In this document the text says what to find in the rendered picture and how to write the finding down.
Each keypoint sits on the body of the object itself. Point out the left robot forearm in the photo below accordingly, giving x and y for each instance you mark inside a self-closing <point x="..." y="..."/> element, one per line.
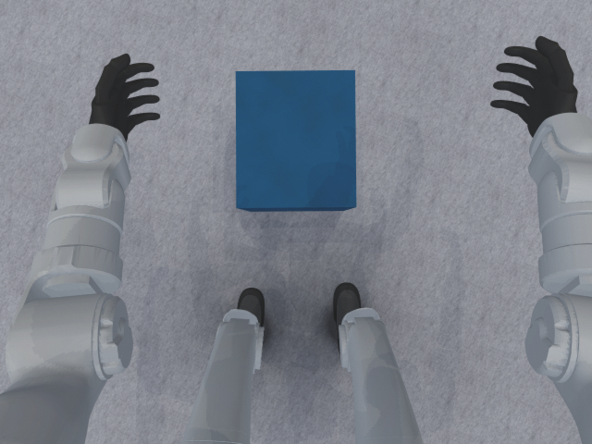
<point x="81" y="247"/>

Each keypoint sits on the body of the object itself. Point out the carton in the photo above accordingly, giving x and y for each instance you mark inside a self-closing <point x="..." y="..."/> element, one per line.
<point x="295" y="140"/>

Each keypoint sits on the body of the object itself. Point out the left robot foot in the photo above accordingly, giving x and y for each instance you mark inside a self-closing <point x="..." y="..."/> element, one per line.
<point x="252" y="300"/>

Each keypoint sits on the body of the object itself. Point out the right robot forearm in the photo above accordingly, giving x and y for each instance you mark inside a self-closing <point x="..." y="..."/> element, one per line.
<point x="561" y="167"/>

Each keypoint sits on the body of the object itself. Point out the robot right upper arm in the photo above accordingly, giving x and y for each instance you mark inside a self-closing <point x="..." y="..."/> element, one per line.
<point x="558" y="345"/>

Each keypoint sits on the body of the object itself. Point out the robot right shin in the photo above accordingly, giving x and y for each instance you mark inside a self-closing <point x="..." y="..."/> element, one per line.
<point x="363" y="312"/>

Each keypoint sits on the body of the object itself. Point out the robot left upper arm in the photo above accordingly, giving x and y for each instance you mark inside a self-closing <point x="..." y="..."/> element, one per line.
<point x="62" y="351"/>

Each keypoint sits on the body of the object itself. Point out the robot right hand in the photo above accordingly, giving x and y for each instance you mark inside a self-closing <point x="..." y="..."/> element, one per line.
<point x="553" y="81"/>

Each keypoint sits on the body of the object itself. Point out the robot left hand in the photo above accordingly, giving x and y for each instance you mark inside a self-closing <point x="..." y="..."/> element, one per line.
<point x="110" y="105"/>

